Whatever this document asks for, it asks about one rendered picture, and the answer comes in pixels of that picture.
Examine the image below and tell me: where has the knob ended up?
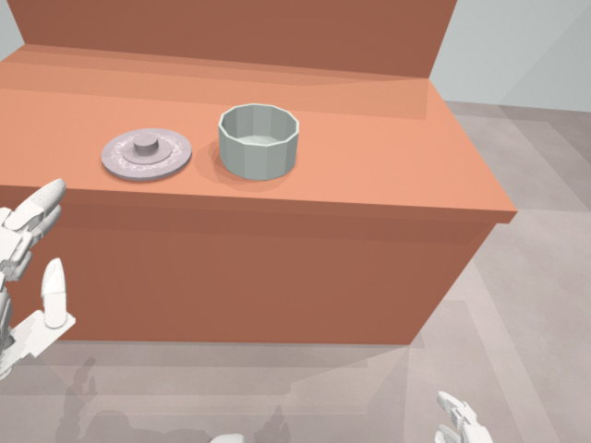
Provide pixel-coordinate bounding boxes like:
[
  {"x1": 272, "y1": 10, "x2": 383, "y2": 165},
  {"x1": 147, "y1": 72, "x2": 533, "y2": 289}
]
[{"x1": 133, "y1": 133, "x2": 159, "y2": 153}]

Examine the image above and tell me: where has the table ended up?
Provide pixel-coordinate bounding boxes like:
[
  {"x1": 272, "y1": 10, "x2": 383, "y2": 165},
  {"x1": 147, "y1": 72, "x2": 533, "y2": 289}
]
[{"x1": 0, "y1": 0, "x2": 518, "y2": 345}]

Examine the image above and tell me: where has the lid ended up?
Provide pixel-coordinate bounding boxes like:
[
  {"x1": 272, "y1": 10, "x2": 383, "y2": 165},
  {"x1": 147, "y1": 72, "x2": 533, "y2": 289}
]
[{"x1": 102, "y1": 128, "x2": 192, "y2": 181}]

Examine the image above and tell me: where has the robot right hand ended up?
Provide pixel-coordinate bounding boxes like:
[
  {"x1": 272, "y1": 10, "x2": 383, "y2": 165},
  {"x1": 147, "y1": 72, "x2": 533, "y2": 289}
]
[{"x1": 434, "y1": 391, "x2": 494, "y2": 443}]

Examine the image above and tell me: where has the pot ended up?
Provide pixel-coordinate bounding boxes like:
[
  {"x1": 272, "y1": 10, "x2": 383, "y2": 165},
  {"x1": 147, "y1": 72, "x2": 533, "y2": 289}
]
[{"x1": 218, "y1": 103, "x2": 299, "y2": 181}]

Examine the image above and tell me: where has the robot left hand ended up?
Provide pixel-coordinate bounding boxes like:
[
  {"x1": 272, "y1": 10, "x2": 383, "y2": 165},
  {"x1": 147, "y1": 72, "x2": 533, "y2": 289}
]
[{"x1": 0, "y1": 179, "x2": 76, "y2": 380}]

